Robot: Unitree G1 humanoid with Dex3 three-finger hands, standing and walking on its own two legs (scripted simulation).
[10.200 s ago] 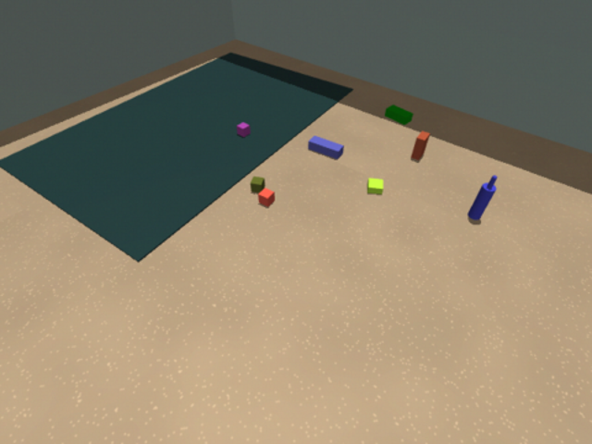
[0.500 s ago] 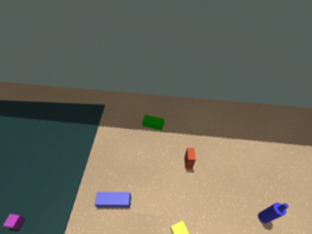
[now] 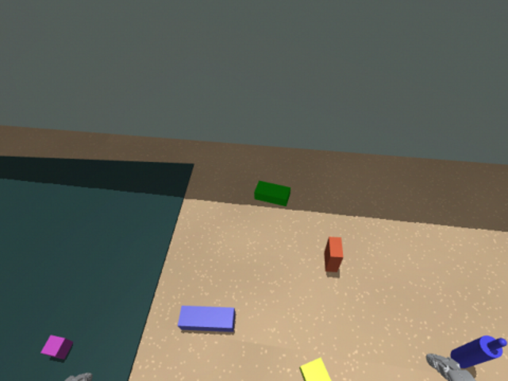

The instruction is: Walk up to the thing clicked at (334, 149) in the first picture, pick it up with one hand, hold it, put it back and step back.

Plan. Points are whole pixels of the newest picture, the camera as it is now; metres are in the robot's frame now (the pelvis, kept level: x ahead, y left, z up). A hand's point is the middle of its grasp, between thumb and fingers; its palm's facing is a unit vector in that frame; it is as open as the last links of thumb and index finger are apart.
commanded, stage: walk up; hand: left
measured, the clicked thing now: (207, 318) +0.43 +0.24 -0.73
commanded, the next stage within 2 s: stand in 1.22 s
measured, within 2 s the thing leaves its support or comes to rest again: neither
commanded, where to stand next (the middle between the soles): +0.05 +0.00 m, yaw -1 degrees
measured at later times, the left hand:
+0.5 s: hand out of the picture +0.06 +0.27 -0.14, palm faces +0.00 -0.95 -0.32, open 7.4 cm
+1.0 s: hand out of the picture +0.07 +0.27 -0.13, palm faces +0.00 -0.95 -0.33, open 7.3 cm
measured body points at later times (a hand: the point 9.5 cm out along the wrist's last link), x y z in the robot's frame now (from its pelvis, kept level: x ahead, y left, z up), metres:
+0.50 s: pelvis -0.02 +0.01 +0.01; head +0.00 +0.02 +0.46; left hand +0.06 +0.32 -0.12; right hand +0.08 -0.29 -0.11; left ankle +0.02 +0.16 -0.72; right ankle +0.00 -0.13 -0.72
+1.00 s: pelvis -0.01 +0.01 +0.02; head +0.00 +0.01 +0.47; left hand +0.07 +0.32 -0.11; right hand +0.08 -0.29 -0.11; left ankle +0.02 +0.16 -0.72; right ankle +0.00 -0.13 -0.72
